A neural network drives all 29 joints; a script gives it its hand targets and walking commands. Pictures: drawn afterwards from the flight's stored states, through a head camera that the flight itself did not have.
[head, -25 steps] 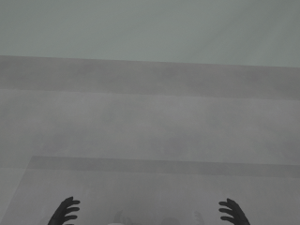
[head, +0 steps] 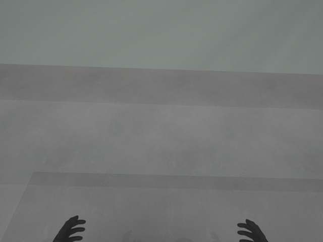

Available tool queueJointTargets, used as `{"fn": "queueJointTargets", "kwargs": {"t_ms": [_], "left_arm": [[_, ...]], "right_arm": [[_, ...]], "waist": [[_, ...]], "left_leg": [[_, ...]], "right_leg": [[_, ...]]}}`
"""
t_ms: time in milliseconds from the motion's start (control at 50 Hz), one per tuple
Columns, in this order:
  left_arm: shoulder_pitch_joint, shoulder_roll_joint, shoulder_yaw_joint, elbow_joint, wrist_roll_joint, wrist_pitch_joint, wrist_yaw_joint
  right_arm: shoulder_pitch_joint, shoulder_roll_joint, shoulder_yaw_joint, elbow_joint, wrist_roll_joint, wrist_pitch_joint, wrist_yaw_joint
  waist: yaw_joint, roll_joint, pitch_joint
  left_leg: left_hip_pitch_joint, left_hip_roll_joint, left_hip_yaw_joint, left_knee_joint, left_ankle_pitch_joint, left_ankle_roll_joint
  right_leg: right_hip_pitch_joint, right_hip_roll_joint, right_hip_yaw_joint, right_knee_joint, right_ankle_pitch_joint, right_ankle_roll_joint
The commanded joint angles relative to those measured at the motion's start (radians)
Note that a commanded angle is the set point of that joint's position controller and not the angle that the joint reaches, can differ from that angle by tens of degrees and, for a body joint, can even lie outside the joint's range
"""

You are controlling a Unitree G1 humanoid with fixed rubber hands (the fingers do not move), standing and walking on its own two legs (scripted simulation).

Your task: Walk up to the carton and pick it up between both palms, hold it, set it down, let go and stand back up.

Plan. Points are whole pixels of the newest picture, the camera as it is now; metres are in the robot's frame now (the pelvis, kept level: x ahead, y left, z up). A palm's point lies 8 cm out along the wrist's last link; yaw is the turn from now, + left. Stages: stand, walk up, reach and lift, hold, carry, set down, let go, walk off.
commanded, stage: stand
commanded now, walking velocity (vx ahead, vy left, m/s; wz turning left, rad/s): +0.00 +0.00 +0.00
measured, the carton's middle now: out of the picture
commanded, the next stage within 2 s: none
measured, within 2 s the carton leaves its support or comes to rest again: neither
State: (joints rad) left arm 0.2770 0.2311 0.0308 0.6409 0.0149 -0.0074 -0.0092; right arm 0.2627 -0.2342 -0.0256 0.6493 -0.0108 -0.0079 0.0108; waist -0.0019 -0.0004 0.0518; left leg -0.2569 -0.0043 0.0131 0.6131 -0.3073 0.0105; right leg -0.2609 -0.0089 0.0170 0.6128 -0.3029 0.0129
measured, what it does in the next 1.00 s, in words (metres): stands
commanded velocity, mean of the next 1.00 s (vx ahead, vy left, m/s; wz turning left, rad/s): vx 0.00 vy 0.00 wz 0.00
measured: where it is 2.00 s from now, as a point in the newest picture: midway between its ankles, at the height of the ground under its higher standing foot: outside the picture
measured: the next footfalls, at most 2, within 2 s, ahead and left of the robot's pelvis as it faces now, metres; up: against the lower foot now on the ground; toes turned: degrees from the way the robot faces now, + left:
none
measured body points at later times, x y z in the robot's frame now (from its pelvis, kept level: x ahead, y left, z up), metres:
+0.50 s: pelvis +0.00 +0.00 +0.00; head +0.00 +0.00 +0.45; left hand +0.12 +0.25 -0.10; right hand +0.12 -0.25 -0.10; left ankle +0.02 +0.11 -0.73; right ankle +0.02 -0.13 -0.73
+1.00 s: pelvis +0.00 +0.00 +0.00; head +0.00 +0.00 +0.45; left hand +0.11 +0.25 -0.11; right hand +0.10 -0.26 -0.11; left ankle +0.02 +0.11 -0.73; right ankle +0.02 -0.13 -0.73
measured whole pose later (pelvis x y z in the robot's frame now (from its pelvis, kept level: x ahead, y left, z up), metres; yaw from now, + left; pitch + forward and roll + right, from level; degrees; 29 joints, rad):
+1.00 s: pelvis +0.00 +0.00 +0.00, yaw -1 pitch -3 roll +0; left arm 0.30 0.24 0.02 0.68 0.01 0.00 0.00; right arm 0.29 -0.25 -0.02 0.70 -0.01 0.00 0.01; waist 0.00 0.00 0.04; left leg -0.24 0.00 0.03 0.58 -0.29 0.01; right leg -0.26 0.00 0.04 0.59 -0.28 0.01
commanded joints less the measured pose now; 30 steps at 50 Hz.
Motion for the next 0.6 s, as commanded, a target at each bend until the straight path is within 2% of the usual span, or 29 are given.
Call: {"fn": "queueJointTargets", "kwargs": {"t_ms": [0,40,60,100,160,240,260,320,400,420,520,580], "left_arm": [[-0.008,0.125,0.039,-0.090,0.002,-0.026,0.006],[-0.007,0.128,0.038,-0.087,-0.001,-0.026,0.006],[-0.005,0.133,0.038,-0.088,-0.001,-0.027,0.007],[-0.007,0.127,0.038,-0.084,0.002,-0.026,0.007],[-0.011,0.136,0.038,-0.082,-0.001,-0.025,0.007],[-0.003,0.126,0.036,-0.079,-0.001,-0.022,0.008],[-0.002,0.131,0.038,-0.077,0.000,-0.020,0.008],[0.003,0.132,0.038,-0.076,-0.002,-0.019,0.008],[-0.001,0.131,0.037,-0.074,-0.001,-0.020,0.009],[0.001,0.137,0.038,-0.076,-0.002,-0.021,0.009],[0.007,0.129,0.035,-0.066,-0.001,-0.020,0.009],[0.003,0.139,0.033,-0.069,-0.002,-0.020,0.008]], "right_arm": [[-0.018,-0.129,-0.044,-0.097,0.001,-0.024,-0.004],[-0.030,-0.128,-0.042,-0.095,0.002,-0.024,-0.005],[-0.025,-0.124,-0.041,-0.093,0.001,-0.024,-0.006],[-0.019,-0.131,-0.043,-0.087,0.000,-0.025,-0.006],[-0.017,-0.128,-0.040,-0.086,0.002,-0.024,-0.005],[-0.022,-0.133,-0.040,-0.085,0.002,-0.023,-0.008],[-0.017,-0.128,-0.040,-0.079,0.003,-0.022,-0.007],[-0.014,-0.135,-0.039,-0.076,0.000,-0.020,-0.008],[-0.009,-0.136,-0.038,-0.075,0.003,-0.018,-0.008],[-0.008,-0.132,-0.037,-0.073,0.001,-0.019,-0.009],[-0.015,-0.139,-0.037,-0.068,0.003,-0.019,-0.009],[-0.006,-0.133,-0.033,-0.067,0.002,-0.018,-0.009]], "waist": [[0.000,0.005,-0.041],[0.006,0.012,-0.036],[0.002,-0.005,-0.048],[0.003,0.011,-0.069],[-0.002,-0.010,-0.074],[0.001,0.010,-0.048],[0.003,-0.013,-0.040],[-0.001,0.010,-0.023],[-0.003,-0.004,-0.006],[0.000,-0.024,-0.022],[0.002,0.004,-0.027],[0.002,-0.004,-0.018]], "left_leg": [[-0.027,0.088,-0.117,-0.162,0.055,0.026],[-0.023,0.089,-0.113,-0.160,0.070,0.028],[-0.012,0.088,-0.109,-0.156,0.079,0.027],[-0.010,0.087,-0.111,-0.148,0.103,0.025],[0.006,0.090,-0.108,-0.147,0.112,0.026],[-0.001,0.090,-0.109,-0.151,0.112,0.028],[0.001,0.091,-0.108,-0.152,0.104,0.029],[-0.007,0.087,-0.102,-0.157,0.074,0.025],[-0.019,0.090,-0.108,-0.166,0.068,0.027],[-0.005,0.090,-0.104,-0.164,0.084,0.027],[-0.004,0.091,-0.103,-0.170,0.070,0.028],[-0.009,0.090,-0.103,-0.173,0.053,0.028]], "right_leg": [[0.004,-0.063,0.085,-0.126,0.077,-0.045],[0.006,-0.065,0.093,-0.123,0.102,-0.046],[0.010,-0.070,0.095,-0.122,0.107,-0.048],[0.027,-0.068,0.090,-0.119,0.121,-0.046],[0.017,-0.067,0.088,-0.117,0.138,-0.046],[0.001,-0.066,0.091,-0.125,0.123,-0.043],[-0.002,-0.065,0.091,-0.128,0.115,-0.042],[-0.012,-0.065,0.099,-0.139,0.094,-0.043],[-0.009,-0.065,0.105,-0.144,0.097,-0.045],[-0.008,-0.068,0.104,-0.143,0.111,-0.046],[-0.011,-0.065,0.102,-0.142,0.101,-0.044],[-0.018,-0.065,0.110,-0.151,0.082,-0.048]]}}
